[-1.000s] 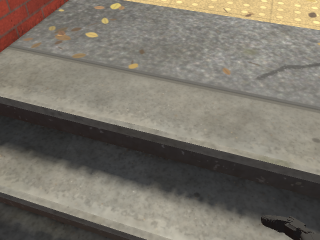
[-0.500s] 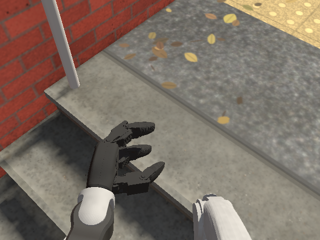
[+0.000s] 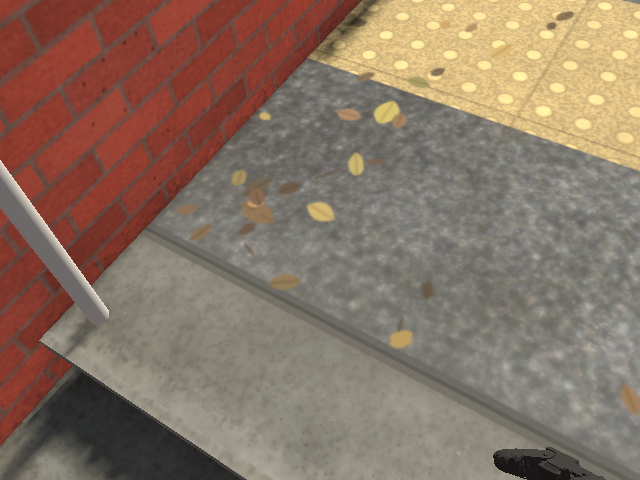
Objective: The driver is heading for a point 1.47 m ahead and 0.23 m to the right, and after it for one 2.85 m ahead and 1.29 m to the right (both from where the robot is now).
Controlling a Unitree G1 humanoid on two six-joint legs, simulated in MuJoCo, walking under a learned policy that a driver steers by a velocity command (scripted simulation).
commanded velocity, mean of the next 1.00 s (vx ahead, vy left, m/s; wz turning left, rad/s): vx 0.01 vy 0.00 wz -0.45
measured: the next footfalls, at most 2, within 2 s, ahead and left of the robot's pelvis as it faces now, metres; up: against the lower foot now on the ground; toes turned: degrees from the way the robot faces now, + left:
left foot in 0.26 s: +0.12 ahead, +0.10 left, +0.00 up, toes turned -21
right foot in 0.68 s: +0.02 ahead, -0.12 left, +0.00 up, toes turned -24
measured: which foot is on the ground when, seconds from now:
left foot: up 0.00-0.24, down 0.26-0.68, up 0.70-0.94, down 0.96-1.00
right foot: down 0.00-0.26, up 0.28-0.66, down 0.68-1.00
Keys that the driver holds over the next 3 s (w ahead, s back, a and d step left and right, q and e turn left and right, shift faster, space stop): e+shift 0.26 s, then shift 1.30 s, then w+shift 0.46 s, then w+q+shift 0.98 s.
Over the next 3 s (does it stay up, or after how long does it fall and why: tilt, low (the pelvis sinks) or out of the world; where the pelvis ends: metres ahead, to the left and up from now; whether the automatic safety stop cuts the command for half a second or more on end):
stays up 0.86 -0.51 0.13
